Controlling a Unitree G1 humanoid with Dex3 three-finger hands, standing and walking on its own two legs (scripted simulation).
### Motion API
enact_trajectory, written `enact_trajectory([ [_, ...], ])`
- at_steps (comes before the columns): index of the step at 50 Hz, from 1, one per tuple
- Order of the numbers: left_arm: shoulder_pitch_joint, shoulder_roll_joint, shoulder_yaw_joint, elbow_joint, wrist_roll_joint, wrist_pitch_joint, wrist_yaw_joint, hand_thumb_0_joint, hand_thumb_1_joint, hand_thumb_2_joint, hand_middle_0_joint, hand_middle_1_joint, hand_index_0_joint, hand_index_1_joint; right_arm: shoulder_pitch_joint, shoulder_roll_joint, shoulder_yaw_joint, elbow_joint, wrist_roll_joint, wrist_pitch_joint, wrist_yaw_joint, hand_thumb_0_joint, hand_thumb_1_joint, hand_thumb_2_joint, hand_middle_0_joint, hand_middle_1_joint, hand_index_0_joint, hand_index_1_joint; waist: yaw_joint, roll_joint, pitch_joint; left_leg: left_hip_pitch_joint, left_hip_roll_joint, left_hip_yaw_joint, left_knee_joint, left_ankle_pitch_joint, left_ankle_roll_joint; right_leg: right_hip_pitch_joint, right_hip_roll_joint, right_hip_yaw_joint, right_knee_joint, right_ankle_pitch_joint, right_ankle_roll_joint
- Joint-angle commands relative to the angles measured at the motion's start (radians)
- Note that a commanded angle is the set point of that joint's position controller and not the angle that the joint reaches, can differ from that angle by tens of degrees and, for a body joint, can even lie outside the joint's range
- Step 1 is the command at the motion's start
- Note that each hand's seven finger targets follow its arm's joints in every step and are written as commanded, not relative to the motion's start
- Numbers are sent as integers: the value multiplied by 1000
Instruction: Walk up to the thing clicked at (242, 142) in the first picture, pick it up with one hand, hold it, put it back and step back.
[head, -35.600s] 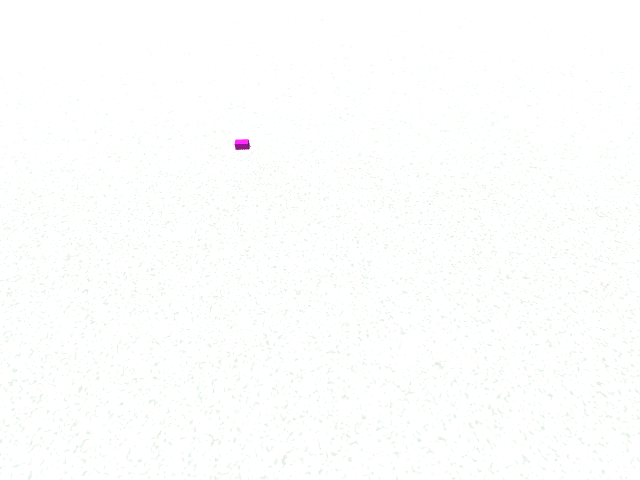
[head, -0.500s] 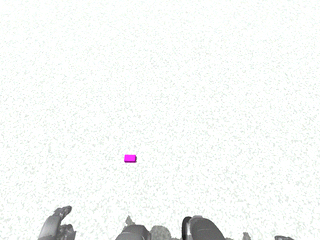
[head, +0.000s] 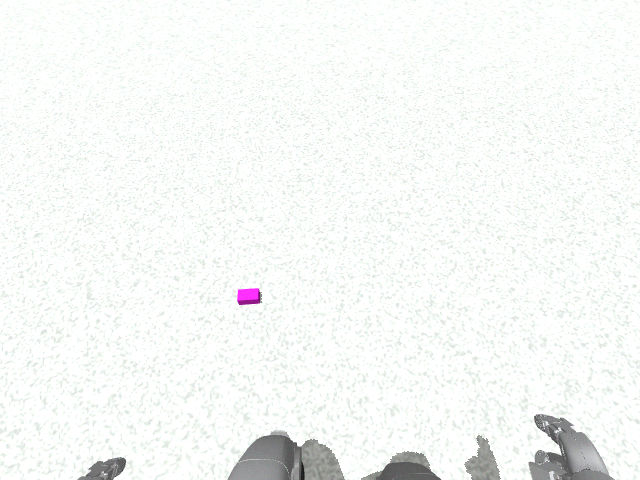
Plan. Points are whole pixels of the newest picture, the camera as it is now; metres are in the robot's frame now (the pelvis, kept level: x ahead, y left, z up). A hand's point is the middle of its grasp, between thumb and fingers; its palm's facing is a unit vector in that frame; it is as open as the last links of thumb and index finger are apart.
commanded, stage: step back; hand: left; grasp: from above
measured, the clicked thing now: (248, 296) +0.68 +0.28 -0.74
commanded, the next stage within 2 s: none
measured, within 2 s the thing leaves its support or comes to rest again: neither
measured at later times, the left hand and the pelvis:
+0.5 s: hand out of the picture -0.03 +0.28 -0.14, palm faces -0.03 -0.92 -0.39, open 7.3 cm; pelvis -0.15 +0.01 +0.01, yaw -1 degrees
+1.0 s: hand out of the picture -0.21 +0.28 -0.14, palm faces +0.02 -0.92 -0.40, open 7.3 cm; pelvis -0.33 +0.00 +0.00, yaw +2 degrees
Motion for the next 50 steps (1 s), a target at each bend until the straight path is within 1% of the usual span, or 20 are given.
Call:
enact_trajectory([
  [1,-83,292,80,-145,-11,-32,30,0,900,900,-200,-300,-200,-300,73,-200,-62,-46,12,-7,-9,0,-900,-900,200,300,200,300,-15,-156,-168,0,-122,-166,419,-157,-9,-53,-326,304,-208,505,-251],
  [8,-36,252,75,-170,4,-4,40,0,900,900,-200,-300,-200,-300,106,-168,-46,-61,-8,-30,-14,0,-900,-900,200,300,200,300,25,-247,-225,8,-48,-38,-67,-120,-11,181,-254,196,-71,575,-180],
  [11,-50,241,58,-182,-15,19,27,0,900,900,-200,-300,-200,-300,172,-164,-65,-27,-26,-47,-10,0,-900,-900,200,300,200,300,-10,-176,-246,224,-33,-1,-413,251,5,67,-182,139,61,454,-103],
  [12,-13,210,50,-184,-18,23,22,0,900,900,-200,-300,-200,-300,148,-235,-86,-38,-44,-49,-8,0,-900,-900,200,300,200,300,7,-27,-243,319,129,-230,-416,336,64,-137,-93,102,142,207,-52],
  [13,-79,214,56,-205,-25,18,32,0,900,900,-200,-300,-200,-300,102,-349,-103,-63,-31,-44,4,0,-900,-900,200,300,200,300,-31,201,-220,202,340,-455,-462,456,223,-200,48,5,320,-230,-9],
  [14,-145,232,68,-199,-7,18,42,0,900,900,-200,-300,-200,-300,103,-363,-109,-66,-36,-52,1,0,-900,-900,200,300,200,300,-72,184,-187,106,411,-569,-490,469,317,-191,43,137,508,-318,-1],
  [18,1,227,77,-134,-27,23,31,0,900,900,-200,-300,-200,-300,32,-239,-71,-78,-29,-59,-20,0,-900,-900,200,300,200,300,35,69,-187,216,233,-231,-331,649,218,-261,49,159,650,-172,-9],
  [23,-19,201,69,-153,-13,15,18,0,900,900,-200,-300,-200,-300,95,-244,-79,-90,-31,-51,-22,0,-900,-900,200,300,200,300,-19,102,-221,321,248,-231,-299,618,243,-199,-3,92,325,-198,33],
  [28,100,193,65,-70,0,-3,14,0,900,900,-200,-300,-200,-300,63,-255,-72,-92,-18,-19,-10,0,-900,-900,200,300,200,300,17,112,-285,201,170,-174,-208,429,145,85,3,-37,-228,101,-8],
  [29,106,233,80,-71,10,-10,16,0,900,900,-200,-300,-200,-300,80,-212,-57,-88,-12,-17,-7,0,-900,-900,200,300,200,300,19,51,-286,62,127,-176,-166,276,96,172,-65,81,-227,114,-27],
  [30,93,332,105,-86,14,-10,12,0,900,900,-200,-300,-200,-300,41,-169,-48,-119,-3,-22,-8,0,-900,-900,200,300,200,300,42,-224,-245,-126,-65,-95,4,-7,27,149,-261,359,-260,129,-130],
  [31,2,418,116,-116,15,-4,11,0,900,900,-200,-300,-200,-300,24,-183,-62,-112,-13,-15,-27,0,-900,-900,200,300,200,300,66,-377,-180,-53,-101,-71,265,-240,-10,-139,-467,546,-343,108,-295],
  [34,-150,288,80,-155,2,-13,25,0,900,900,-200,-300,-200,-300,115,-205,-60,-53,8,-14,-21,0,-900,-900,200,300,200,300,-37,-162,-131,-29,-125,-143,411,-103,-7,-142,-297,233,-209,350,-206],
  [39,-48,265,77,-149,17,3,34,0,900,900,-200,-300,-200,-300,98,-170,-45,-75,-12,-25,-23,0,-900,-900,200,300,200,300,41,-243,-165,-44,-96,-62,162,-150,-23,64,-277,185,-138,474,-196],
  [42,-60,279,72,-157,0,15,34,0,900,900,-200,-300,-200,-300,159,-164,-51,-56,-26,-31,-18,0,-900,-900,200,300,200,300,12,-274,-223,73,-50,5,-169,-58,-5,114,-277,185,-51,513,-166],
  [44,-45,251,51,-161,-9,31,27,0,900,900,-200,-300,-200,-300,199,-181,-65,-23,-32,-35,-15,0,-900,-900,200,300,200,300,-3,-191,-237,240,-46,4,-397,176,12,2,-217,148,34,369,-99],
  [45,-17,215,41,-158,-11,33,25,0,900,900,-200,-300,-200,-300,185,-238,-81,-28,-48,-36,-13,0,-900,-900,200,300,200,300,5,-36,-243,324,121,-226,-433,248,73,-164,-134,95,142,144,-50],
  [46,-85,222,42,-185,-23,28,36,0,900,900,-200,-300,-200,-300,115,-365,-99,-57,-37,-29,1,0,-900,-900,200,300,200,300,-25,214,-238,196,350,-461,-476,369,239,-220,9,-38,339,-250,-8],
  [47,-139,245,60,-176,-4,30,44,0,900,900,-200,-300,-200,-300,103,-373,-108,-69,-42,-38,0,0,-900,-900,200,300,200,300,-58,172,-201,70,414,-552,-503,394,320,-174,6,100,532,-321,-3],
  [50,-15,223,60,-107,-32,42,33,0,900,900,-200,-300,-200,-300,14,-257,-64,-72,-40,-45,-19,0,-900,-900,200,300,200,300,45,30,-176,92,238,-230,-376,552,210,-210,45,158,686,-185,-18],
])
